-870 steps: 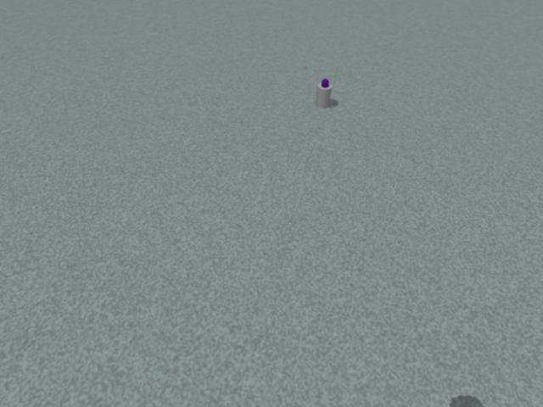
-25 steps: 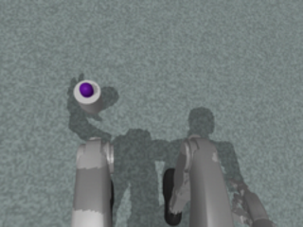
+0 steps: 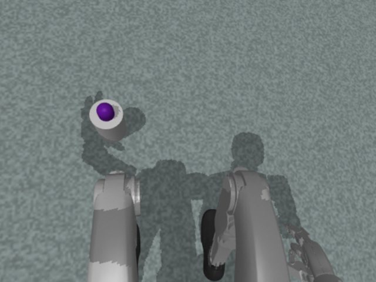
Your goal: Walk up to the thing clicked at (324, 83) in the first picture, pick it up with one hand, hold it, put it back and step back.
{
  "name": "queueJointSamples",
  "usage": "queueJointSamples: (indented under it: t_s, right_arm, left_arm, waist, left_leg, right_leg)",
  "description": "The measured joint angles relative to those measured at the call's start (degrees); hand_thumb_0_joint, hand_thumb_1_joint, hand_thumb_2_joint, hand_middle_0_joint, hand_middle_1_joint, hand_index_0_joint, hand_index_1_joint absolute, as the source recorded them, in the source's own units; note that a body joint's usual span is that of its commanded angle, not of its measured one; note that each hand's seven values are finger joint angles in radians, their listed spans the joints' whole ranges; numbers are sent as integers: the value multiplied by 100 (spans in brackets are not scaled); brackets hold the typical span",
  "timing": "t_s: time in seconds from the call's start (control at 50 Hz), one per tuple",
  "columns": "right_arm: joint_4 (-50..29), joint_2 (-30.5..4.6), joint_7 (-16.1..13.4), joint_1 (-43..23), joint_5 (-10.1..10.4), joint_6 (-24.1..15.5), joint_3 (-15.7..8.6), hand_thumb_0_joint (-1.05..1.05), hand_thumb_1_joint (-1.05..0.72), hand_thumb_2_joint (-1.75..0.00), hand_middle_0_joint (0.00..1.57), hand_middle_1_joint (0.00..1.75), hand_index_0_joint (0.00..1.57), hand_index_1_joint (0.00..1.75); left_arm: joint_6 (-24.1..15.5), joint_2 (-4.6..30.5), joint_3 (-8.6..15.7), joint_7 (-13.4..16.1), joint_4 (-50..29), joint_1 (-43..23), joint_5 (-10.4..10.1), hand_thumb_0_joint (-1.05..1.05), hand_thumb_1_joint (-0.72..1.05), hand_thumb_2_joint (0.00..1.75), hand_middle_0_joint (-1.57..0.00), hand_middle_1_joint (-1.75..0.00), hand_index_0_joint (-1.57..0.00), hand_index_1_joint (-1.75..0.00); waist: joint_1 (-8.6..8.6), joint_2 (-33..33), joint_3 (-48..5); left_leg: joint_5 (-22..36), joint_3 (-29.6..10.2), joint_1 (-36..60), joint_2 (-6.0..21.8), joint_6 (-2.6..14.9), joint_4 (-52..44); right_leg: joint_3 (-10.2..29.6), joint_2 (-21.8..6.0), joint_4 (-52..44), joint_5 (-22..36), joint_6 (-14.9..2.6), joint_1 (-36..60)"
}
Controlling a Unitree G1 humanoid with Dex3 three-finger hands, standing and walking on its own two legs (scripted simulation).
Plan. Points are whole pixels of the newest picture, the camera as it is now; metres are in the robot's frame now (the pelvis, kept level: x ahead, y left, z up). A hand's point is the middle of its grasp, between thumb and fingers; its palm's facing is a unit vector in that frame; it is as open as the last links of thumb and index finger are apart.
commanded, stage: go down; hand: left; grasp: from the side
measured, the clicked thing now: (108, 120) +0.51 +0.21 -0.28
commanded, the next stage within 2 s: approach in 0.84 s
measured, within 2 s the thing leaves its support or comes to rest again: neither
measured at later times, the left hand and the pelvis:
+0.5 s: hand out of the picture +0.40 +0.38 +0.02, palm faces +0.12 -0.99 -0.09, open 17.5 cm; pelvis +0.00 +0.00 +0.00, yaw +0 degrees
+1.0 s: hand out of the picture +0.40 +0.38 +0.02, palm faces +0.11 -0.99 -0.12, open 17.3 cm; pelvis +0.00 +0.00 +0.00, yaw +1 degrees
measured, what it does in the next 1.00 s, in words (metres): stands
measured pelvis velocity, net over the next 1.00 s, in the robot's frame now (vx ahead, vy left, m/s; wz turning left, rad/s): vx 0.00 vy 0.00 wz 0.01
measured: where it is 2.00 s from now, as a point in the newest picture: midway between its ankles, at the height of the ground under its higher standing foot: (171, 263)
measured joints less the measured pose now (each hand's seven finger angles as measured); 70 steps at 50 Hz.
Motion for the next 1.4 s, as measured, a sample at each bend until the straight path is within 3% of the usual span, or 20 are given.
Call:
queueJointSamples:
  t_s: [0.12,0.7,0.92,1.06,1.26,1.4]
  right_arm:
    - [-6,17,7,-23,-1,-23,-18,0,-91,-89,21,30,20,30]
    - [28,51,32,-17,-24,37,-48,0,-89,-88,21,30,20,30]
    - [25,22,24,-43,-30,34,-62,0,-89,-88,21,30,20,30]
    - [48,31,44,-63,-32,43,-105,0,-88,-88,21,30,20,30]
    - [42,-6,127,-225,-142,-83,28,0,-88,-88,21,30,20,30]
    - [-48,-58,282,-462,-462,-8,377,0,-89,-88,21,30,20,30]
  left_arm:
    - [-20,-34,-54,1,29,35,-49,-1,-61,7,-5,-15,-8,-12]
    - [-126,-185,-239,176,-54,20,117,-1,-60,10,-4,-20,-9,-16]
    - [-145,-138,-150,171,-19,52,104,-1,-57,11,-4,-21,-9,-17]
    - [-166,-233,-271,191,-80,108,114,-1,-57,10,-3,-19,-8,-15]
    - [-666,-448,-520,119,641,-74,-146,-1,-60,6,-3,-16,-7,-13]
    - [-1372,-421,-538,472,1263,-277,143,-1,-61,6,-3,-17,-7,-14]
  waist:
    - [39,-10,-9]
    - [44,2,-34]
    - [36,27,-7]
    - [77,26,-33]
    - [-42,-105,175]
    - [-301,-375,637]
  left_leg:
    - [9,21,28,2,10,-30]
    - [36,45,60,1,-6,-78]
    - [-1,37,48,-5,-22,-60]
    - [0,41,40,-17,-21,-55]
    - [-7,-9,-117,0,-15,220]
    - [-36,-244,-366,4,-61,787]
  right_leg:
    - [18,2,-22,7,7,20]
    - [43,10,-39,29,-4,23]
    - [40,8,-12,-13,-11,5]
    - [45,0,0,-23,-9,-2]
    - [26,35,224,11,-1,-145]
    - [-133,89,649,71,-6,-333]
